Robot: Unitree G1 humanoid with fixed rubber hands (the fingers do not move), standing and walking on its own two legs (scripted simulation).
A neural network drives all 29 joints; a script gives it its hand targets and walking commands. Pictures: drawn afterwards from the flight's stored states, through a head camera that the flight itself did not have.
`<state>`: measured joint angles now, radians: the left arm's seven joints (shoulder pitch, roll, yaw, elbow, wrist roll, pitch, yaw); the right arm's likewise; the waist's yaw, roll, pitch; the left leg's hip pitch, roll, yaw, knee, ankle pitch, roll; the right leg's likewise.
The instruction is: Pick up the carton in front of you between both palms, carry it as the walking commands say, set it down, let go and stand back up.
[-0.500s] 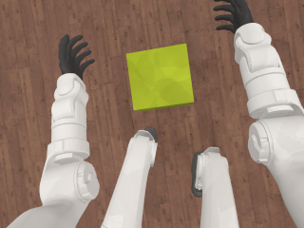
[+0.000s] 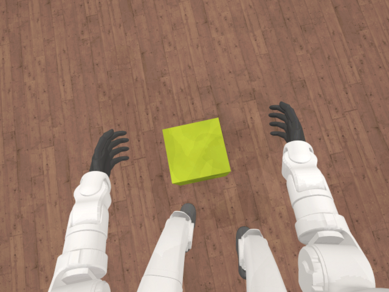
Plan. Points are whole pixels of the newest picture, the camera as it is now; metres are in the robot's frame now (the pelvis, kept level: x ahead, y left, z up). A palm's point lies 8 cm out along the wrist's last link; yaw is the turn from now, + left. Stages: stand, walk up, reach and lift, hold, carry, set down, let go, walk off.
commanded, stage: let go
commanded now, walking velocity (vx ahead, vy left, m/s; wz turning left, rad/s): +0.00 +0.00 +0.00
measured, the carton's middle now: (197, 155) +0.42 +0.10 -0.57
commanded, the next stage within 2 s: stand in 1.08 s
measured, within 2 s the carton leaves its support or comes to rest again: neither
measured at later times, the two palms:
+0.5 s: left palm (81, 222) +0.21 +0.23 +0.01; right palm (365, 199) +0.30 -0.21 -0.01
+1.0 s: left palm (79, 217) +0.22 +0.23 +0.02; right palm out of the picture +0.25 -0.24 +0.01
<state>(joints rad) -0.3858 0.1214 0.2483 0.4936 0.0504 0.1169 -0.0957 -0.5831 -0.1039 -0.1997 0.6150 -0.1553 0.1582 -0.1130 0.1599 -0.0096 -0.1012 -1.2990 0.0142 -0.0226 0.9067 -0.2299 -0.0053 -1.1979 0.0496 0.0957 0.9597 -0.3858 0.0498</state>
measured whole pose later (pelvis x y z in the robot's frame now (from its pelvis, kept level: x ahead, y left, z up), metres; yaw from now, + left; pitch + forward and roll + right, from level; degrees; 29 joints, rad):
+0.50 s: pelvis +0.07 -0.01 +0.08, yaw +4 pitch +9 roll +0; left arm 0.22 0.21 0.01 0.38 -0.03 0.02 -0.07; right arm 0.06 -0.16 -0.09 0.53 -0.06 0.00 -0.02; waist 0.07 0.02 0.02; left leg -0.44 -0.02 -0.06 0.49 -0.20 -0.02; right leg -0.31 0.00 0.06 0.50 -0.34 0.01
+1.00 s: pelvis +0.07 -0.02 +0.08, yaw +4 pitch -2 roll +1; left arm 0.22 0.24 0.05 0.39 0.03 0.18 -0.02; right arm 0.21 -0.20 -0.02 0.49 0.01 0.06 0.02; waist 0.00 -0.03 0.04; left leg -0.21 -0.01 -0.06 0.46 -0.21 -0.03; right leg -0.08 0.00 0.05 0.46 -0.35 0.00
